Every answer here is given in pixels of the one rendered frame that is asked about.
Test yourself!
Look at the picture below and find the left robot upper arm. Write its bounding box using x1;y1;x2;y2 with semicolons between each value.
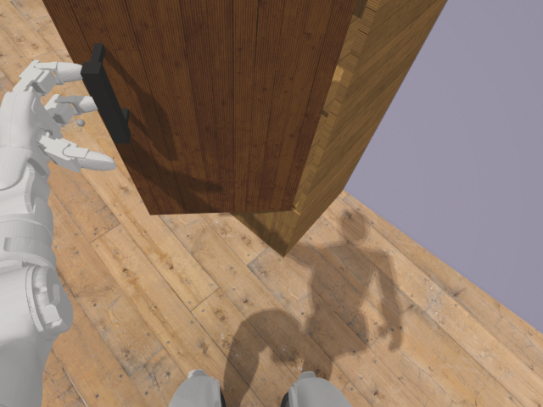
0;265;73;407

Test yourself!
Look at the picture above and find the robot left forearm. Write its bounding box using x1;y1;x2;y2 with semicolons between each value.
0;147;56;274

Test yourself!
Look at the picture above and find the cupboard door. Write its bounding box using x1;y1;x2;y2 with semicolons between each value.
42;0;357;215

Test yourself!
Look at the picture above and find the robot right shin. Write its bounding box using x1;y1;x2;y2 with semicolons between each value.
296;371;316;384

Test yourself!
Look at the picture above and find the handle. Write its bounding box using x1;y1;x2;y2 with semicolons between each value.
81;43;131;143

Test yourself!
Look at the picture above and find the left robot thigh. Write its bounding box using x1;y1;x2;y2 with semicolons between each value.
168;376;221;407

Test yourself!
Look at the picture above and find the left robot hand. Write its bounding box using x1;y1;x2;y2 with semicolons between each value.
0;60;116;173

